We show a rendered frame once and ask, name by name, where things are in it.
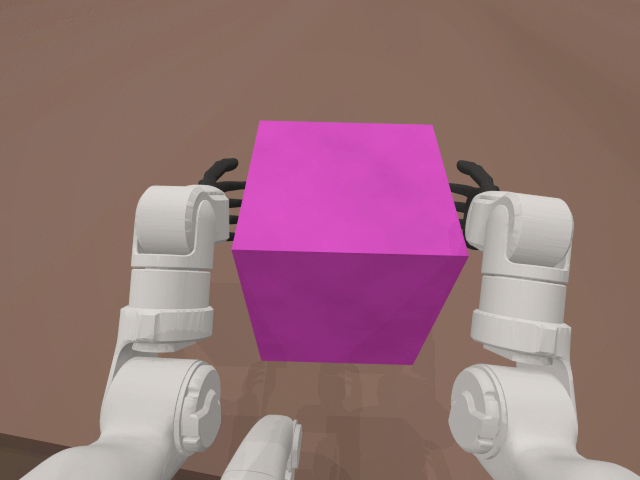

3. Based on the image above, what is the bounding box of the right robot upper arm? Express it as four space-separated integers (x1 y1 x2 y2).
448 364 640 480

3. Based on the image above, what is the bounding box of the carton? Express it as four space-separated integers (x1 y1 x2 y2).
231 121 469 365

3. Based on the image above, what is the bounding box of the robot right forearm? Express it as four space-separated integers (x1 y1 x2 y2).
465 191 578 443

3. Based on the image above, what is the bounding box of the left robot thigh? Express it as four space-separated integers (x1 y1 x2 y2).
221 415 302 480

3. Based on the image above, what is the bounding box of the robot left hand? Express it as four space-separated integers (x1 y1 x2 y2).
198 158 246 241

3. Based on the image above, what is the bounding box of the robot left forearm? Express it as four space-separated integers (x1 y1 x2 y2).
100 185 229 431

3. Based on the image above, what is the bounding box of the left robot upper arm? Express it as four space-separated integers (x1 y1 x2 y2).
19 357 221 480

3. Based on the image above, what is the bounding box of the robot right hand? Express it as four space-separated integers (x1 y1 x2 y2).
449 160 499 250

